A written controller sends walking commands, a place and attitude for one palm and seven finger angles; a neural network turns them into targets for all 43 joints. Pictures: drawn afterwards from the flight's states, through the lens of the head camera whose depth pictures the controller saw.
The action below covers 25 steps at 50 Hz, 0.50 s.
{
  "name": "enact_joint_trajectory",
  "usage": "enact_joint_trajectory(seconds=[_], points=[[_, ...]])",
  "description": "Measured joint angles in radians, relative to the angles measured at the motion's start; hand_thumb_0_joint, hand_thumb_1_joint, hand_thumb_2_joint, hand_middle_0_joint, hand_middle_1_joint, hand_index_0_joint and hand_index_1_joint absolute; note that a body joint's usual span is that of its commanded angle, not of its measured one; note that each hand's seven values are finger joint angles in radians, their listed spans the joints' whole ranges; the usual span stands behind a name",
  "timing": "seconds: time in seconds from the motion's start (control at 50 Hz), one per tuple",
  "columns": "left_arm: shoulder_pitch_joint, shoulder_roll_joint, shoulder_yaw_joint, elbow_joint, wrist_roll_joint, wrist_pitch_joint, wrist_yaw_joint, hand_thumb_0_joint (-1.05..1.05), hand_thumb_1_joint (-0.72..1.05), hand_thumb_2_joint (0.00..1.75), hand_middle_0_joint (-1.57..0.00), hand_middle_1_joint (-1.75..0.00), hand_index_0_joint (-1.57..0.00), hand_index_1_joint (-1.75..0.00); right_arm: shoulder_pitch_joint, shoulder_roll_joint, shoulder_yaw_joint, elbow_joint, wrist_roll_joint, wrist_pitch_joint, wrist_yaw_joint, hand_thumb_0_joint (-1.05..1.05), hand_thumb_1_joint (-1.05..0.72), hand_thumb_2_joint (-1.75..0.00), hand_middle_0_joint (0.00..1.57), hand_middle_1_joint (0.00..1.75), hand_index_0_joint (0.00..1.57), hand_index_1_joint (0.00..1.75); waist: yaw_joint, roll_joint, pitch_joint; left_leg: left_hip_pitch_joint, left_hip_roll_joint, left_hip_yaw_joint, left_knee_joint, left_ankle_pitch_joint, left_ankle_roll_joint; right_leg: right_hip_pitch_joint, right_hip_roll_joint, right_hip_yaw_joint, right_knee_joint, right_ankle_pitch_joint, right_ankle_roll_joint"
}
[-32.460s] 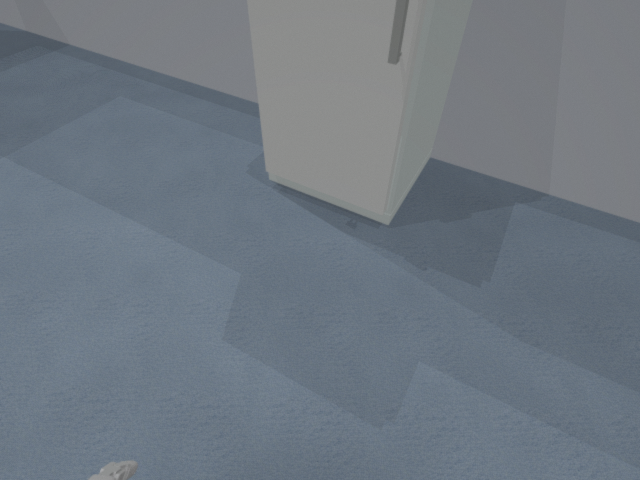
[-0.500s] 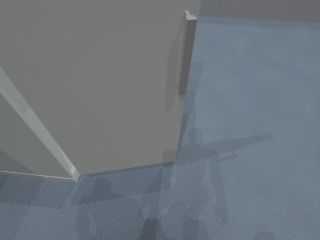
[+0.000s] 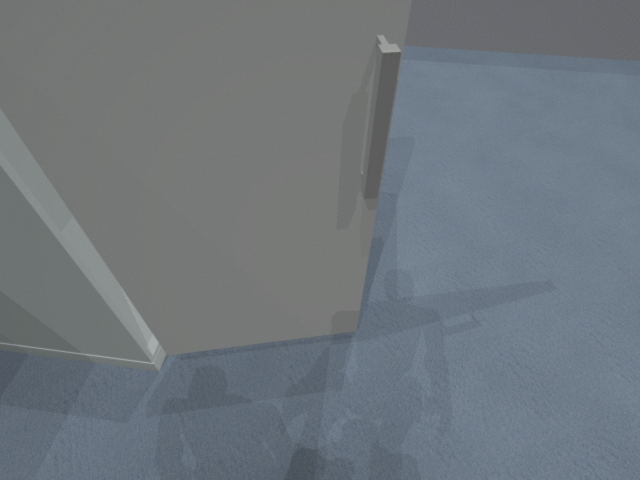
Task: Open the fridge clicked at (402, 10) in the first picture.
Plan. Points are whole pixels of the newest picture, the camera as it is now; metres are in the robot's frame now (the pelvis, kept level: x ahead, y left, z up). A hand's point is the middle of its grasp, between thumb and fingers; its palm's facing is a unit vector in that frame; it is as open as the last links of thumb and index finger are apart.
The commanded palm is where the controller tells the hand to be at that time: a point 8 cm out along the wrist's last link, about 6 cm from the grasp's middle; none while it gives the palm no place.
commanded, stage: look to check the result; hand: right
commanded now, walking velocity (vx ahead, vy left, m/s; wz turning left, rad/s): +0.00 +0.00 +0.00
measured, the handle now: (374, 125) +0.64 -0.04 +0.11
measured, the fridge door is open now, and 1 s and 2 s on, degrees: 74 74 74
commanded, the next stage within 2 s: stand and wait in 0.56 s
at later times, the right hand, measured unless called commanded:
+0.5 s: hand out of the picture +0.04 -0.20 -0.17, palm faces -0.02 +0.97 -0.25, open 7.4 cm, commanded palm none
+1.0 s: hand out of the picture +0.08 -0.21 -0.16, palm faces -0.03 +0.96 -0.29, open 7.4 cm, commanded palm none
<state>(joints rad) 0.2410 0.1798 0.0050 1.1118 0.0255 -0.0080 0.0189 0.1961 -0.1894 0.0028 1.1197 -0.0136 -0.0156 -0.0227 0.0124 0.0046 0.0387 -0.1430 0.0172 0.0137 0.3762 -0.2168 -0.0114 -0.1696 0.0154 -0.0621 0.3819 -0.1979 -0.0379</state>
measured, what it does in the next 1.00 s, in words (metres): stands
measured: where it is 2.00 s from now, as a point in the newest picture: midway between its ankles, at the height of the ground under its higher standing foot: outside the picture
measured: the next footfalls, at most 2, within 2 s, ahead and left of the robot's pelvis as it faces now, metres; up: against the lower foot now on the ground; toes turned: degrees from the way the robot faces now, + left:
none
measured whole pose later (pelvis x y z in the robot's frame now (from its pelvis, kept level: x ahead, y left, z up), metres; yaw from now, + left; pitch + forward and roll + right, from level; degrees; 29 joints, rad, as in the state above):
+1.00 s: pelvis +0.01 +0.02 +0.00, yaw +0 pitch -1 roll +0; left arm 0.14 0.28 0.01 1.12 0.02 0.00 0.01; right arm 0.12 -0.28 0.00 1.13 -0.01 -0.02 -0.01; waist 0.01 0.00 0.05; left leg -0.10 0.00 0.02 0.31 -0.19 0.01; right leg -0.13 0.00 -0.05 0.32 -0.17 -0.01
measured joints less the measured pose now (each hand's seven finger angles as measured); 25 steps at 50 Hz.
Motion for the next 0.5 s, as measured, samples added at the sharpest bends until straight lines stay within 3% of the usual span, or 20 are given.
enact_joint_trajectory(seconds=[0.5], points=[[-0.074, 0.053, 0.003, 0.001, -0.002, 0.003, -0.005, 0.00, 0.90, 0.89, -0.20, -0.30, -0.20, -0.30, -0.024, -0.048, -0.001, 0.024, -0.001, -0.001, 0.007, 0.01, -0.91, -0.90, 0.20, 0.30, 0.20, 0.29, -0.009, -0.007, 0.013, 0.015, -0.009, 0.006, -0.029, 0.012, 0.009, 0.014, -0.008, 0.006, -0.028, 0.014, 0.011]])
